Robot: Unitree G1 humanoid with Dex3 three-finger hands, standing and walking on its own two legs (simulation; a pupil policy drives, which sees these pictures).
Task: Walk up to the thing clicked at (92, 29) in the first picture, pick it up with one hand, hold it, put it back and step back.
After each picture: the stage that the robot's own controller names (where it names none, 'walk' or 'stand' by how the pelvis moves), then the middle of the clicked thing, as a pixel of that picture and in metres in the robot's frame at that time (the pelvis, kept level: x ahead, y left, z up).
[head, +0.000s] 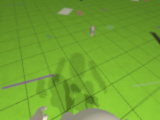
stand; (92, 30) +2.06 -0.07 -0.65
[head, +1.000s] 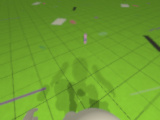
walk; (85, 38) +1.92 +0.20 -0.63
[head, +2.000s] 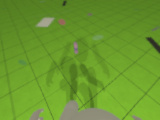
walk; (75, 48) +1.31 +0.34 -0.65
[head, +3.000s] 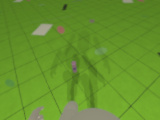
walk; (74, 67) +0.85 +0.27 -0.65
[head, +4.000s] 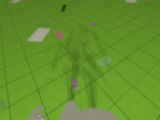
walk; (74, 84) +0.53 +0.21 -0.65
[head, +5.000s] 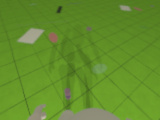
stand; (67, 94) +0.40 +0.21 -0.64
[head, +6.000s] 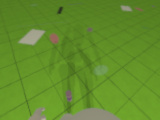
stand; (69, 96) +0.38 +0.19 -0.66
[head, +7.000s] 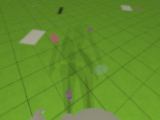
stand; (69, 95) +0.39 +0.20 -0.66
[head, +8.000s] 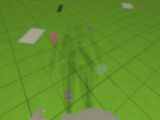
stand; (68, 95) +0.37 +0.20 -0.66
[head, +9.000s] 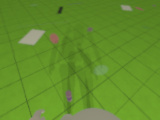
stand; (69, 96) +0.38 +0.19 -0.66
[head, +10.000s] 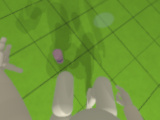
go down; (58, 57) +0.44 +0.24 -0.33
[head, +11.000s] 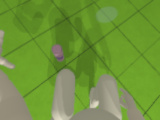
go down; (58, 54) +0.44 +0.25 -0.26
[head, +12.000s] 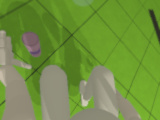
close in; (33, 47) +0.43 +0.29 -0.16
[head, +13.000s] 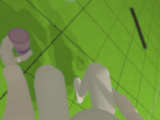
close; (21, 45) +0.43 +0.30 -0.16
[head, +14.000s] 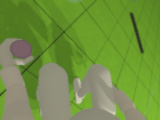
lift; (23, 51) +0.37 +0.30 -0.16
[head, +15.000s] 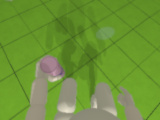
lift; (55, 69) +0.31 +0.20 +0.01
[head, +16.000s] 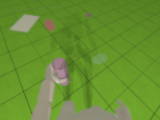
hold; (62, 73) +0.31 +0.17 +0.01
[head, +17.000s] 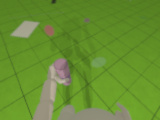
hold; (64, 74) +0.31 +0.15 +0.02
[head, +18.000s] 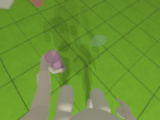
crouch; (57, 63) +0.37 +0.19 -0.03
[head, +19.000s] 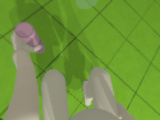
lower; (34, 41) +0.47 +0.27 -0.09
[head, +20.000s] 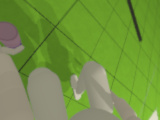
lower; (12, 41) +0.45 +0.30 -0.16
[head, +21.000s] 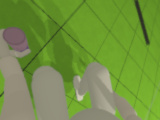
lower; (20, 45) +0.42 +0.29 -0.16
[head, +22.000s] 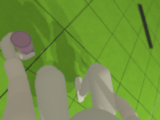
lower; (25, 47) +0.41 +0.28 -0.17
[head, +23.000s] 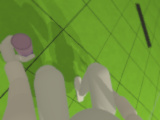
lower; (25, 50) +0.40 +0.28 -0.17
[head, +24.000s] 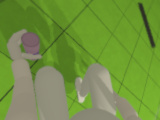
open; (32, 49) +0.42 +0.26 -0.17
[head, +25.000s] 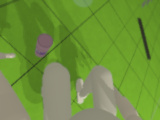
stand; (42, 47) +0.42 +0.24 -0.18
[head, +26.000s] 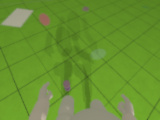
stand; (67, 86) +0.37 +0.17 -0.53
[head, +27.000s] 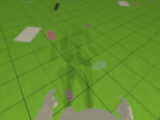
stand; (69, 95) +0.37 +0.17 -0.60
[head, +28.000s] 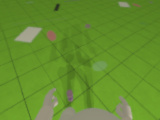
stand; (70, 96) +0.37 +0.16 -0.60
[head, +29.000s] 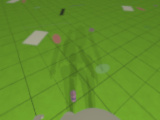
stand; (73, 96) +0.39 +0.15 -0.65
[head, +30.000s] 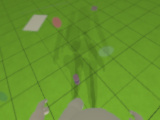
walk; (76, 79) +0.46 +0.18 -0.64
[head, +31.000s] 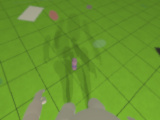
walk; (74, 64) +0.72 +0.13 -0.63
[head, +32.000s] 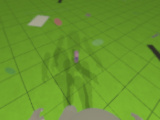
stand; (76, 57) +1.02 +0.20 -0.63
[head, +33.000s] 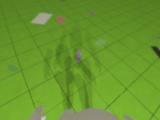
stand; (78, 56) +1.00 +0.16 -0.65
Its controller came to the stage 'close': yes
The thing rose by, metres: 0.67
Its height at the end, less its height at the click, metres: +0.00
